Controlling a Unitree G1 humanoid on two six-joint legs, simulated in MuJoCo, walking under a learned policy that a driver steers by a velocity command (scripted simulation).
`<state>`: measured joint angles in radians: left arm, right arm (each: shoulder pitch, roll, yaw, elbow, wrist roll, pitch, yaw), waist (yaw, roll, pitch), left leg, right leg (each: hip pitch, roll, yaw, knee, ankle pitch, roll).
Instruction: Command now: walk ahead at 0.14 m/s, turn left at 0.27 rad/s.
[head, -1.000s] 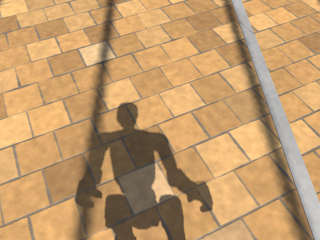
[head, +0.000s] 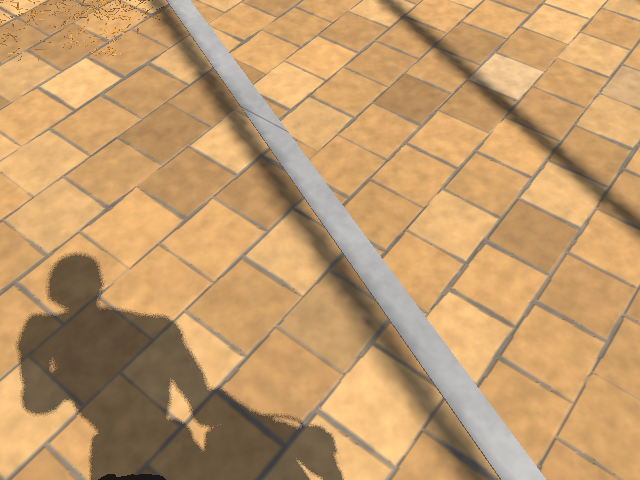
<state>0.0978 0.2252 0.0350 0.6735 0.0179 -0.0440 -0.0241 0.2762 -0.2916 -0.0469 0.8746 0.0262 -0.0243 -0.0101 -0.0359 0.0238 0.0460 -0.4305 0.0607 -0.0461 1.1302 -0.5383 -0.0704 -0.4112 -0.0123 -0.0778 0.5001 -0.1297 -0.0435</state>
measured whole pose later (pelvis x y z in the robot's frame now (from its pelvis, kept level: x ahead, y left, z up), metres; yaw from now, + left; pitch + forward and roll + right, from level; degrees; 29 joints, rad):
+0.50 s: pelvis +0.04 +0.05 +0.01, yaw +16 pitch +3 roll -3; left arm 0.07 0.31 0.10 0.79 0.00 0.02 0.04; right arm 0.22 -0.29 -0.07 0.71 0.00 0.01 -0.02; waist -0.01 -0.03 0.04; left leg -0.32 -0.01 -0.03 0.49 -0.21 0.06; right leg -0.56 0.00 0.01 1.11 -0.41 0.05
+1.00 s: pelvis +0.06 +0.02 +0.01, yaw +33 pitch +2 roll +1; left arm 0.15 0.26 0.07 0.78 0.01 0.00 0.02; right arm 0.18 -0.35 -0.10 0.65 0.01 0.05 -0.03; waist 0.01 0.05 0.04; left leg -0.52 -0.09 -0.14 1.13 -0.45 -0.07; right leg -0.24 -0.01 0.01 0.45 -0.24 -0.02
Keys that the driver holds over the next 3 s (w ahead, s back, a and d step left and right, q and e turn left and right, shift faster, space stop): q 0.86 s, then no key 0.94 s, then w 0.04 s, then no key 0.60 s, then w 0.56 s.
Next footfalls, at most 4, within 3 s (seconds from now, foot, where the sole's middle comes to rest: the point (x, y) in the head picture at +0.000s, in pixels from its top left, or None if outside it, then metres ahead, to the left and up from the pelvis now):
0.32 left None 0.07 0.15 -0.77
0.84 right None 0.15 -0.06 -0.77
1.20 left None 0.00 0.16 -0.77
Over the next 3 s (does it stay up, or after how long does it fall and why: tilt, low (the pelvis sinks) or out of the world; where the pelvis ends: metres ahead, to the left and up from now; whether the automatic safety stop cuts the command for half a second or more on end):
stays up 0.15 0.15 -0.01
